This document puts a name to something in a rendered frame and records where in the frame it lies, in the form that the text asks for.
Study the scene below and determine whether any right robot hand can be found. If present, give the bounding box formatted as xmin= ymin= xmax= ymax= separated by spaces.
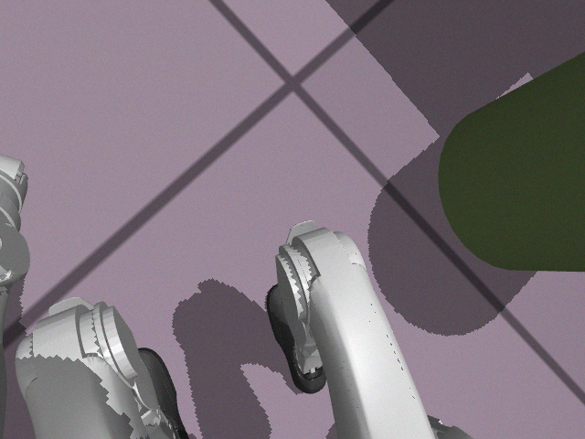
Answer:
xmin=427 ymin=415 xmax=473 ymax=439

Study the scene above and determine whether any left robot arm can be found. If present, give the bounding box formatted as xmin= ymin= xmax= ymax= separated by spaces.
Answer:
xmin=0 ymin=154 xmax=30 ymax=439

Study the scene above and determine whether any left robot foot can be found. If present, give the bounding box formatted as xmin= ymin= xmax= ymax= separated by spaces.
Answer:
xmin=138 ymin=348 xmax=189 ymax=439

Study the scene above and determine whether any right robot foot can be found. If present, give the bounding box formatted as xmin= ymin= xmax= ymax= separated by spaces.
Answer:
xmin=267 ymin=284 xmax=326 ymax=394

